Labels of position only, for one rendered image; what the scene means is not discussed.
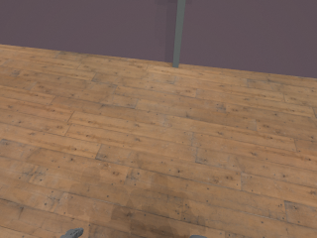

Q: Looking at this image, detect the left robot hand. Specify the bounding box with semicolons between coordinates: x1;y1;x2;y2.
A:
59;227;84;238

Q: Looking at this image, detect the panel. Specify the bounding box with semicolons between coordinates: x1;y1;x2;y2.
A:
172;0;186;68

